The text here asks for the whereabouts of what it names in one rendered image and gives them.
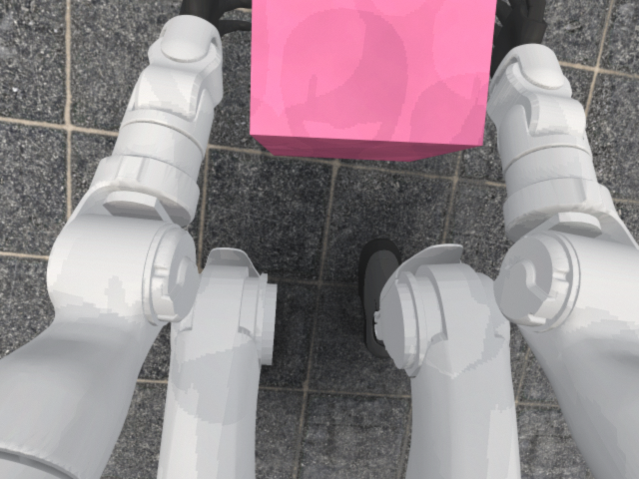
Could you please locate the robot left forearm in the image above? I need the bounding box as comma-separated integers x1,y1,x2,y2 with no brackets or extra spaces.
47,15,224,302

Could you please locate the robot left hand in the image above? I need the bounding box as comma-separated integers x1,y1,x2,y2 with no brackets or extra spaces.
179,0,252,38

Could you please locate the robot right hand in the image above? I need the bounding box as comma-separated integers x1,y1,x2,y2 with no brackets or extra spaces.
489,0,547,79

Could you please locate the robot left thigh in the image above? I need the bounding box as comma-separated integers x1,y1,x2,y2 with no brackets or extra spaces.
157,264,278,479

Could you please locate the robot right foot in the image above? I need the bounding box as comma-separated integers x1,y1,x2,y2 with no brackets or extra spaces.
358,239,402,359

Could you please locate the robot right upper arm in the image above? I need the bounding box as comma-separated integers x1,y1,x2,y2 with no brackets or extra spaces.
493,230,639,479

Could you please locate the robot left upper arm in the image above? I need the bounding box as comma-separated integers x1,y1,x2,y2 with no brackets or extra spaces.
0,214,200,479

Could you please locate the robot right forearm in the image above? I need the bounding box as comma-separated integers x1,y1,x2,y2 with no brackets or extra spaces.
486,44,639,250

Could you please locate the carton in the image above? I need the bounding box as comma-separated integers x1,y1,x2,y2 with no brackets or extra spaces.
250,0,497,162

